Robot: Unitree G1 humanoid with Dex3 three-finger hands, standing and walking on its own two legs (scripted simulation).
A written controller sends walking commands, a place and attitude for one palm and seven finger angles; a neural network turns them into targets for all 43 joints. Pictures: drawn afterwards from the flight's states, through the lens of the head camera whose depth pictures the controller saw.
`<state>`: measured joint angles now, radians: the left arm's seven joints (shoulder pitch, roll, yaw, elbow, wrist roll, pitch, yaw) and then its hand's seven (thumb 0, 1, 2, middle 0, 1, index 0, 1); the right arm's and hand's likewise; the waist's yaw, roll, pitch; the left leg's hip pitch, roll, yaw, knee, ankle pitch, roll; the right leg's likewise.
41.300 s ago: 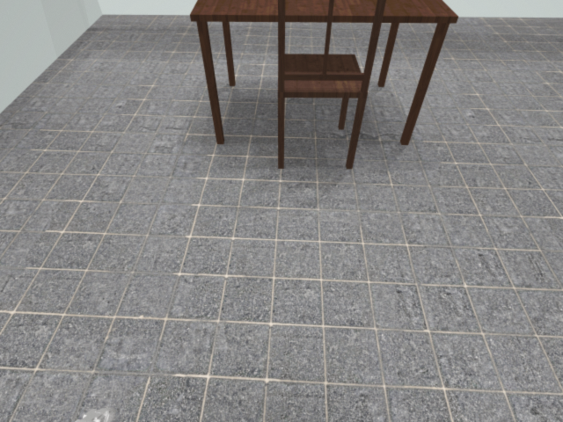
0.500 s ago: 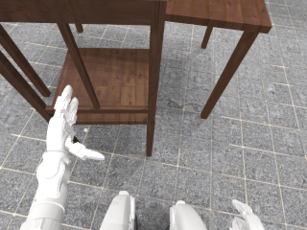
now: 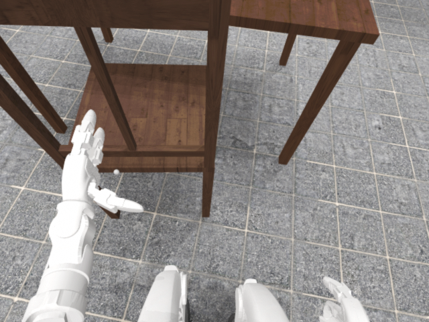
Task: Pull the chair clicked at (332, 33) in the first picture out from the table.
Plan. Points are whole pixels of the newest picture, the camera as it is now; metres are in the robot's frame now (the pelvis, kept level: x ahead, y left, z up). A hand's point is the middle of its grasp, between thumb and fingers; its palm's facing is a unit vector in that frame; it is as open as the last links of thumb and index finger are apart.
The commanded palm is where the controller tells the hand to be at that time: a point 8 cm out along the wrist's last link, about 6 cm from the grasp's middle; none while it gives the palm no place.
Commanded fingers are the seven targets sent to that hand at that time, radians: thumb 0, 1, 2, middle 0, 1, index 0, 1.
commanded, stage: push the fingers through the gap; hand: left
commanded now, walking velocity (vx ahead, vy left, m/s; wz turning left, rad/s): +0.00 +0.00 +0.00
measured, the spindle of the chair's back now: (114, 102) +0.50 +0.21 +0.06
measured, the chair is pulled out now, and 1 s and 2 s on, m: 0.13 0.13 0.13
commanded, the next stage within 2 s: hook a spindle and tug to test in 1.36 s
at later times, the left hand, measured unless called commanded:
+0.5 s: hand (120, 148) +0.42 +0.19 +0.03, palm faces +0.06 -1.00 -0.03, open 16.9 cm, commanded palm +0.40 +0.24 +0.03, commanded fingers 0.00 -0.50 0.30 -0.06 -0.08 -0.06 -0.08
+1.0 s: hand (125, 126) +0.47 +0.19 +0.03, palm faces +0.08 -1.00 -0.03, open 16.9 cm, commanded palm +0.45 +0.23 +0.03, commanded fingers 0.00 -0.50 0.30 -0.06 -0.08 -0.06 -0.08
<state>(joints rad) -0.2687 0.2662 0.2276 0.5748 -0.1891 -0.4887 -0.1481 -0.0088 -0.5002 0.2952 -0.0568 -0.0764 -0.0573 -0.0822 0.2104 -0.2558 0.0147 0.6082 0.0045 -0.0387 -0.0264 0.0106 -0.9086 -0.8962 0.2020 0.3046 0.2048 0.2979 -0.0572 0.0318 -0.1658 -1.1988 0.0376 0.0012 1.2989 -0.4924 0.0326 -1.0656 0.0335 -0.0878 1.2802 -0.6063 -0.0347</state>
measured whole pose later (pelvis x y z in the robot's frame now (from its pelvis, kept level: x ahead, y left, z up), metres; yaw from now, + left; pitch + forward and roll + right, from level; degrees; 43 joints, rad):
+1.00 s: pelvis +0.00 +0.01 +0.00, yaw -1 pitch +26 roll -4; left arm -0.68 0.38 0.35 0.99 -0.11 -0.52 -0.13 -0.01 -0.50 0.30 -0.06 -0.08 -0.06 -0.08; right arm 0.28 -0.26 0.02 0.65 -0.02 0.06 0.01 0.01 -0.91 -0.90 0.20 0.30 0.20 0.30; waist -0.13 0.04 -0.16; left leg -1.27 0.05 0.01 1.31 -0.49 0.04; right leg -1.14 0.04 -0.08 1.28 -0.60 -0.03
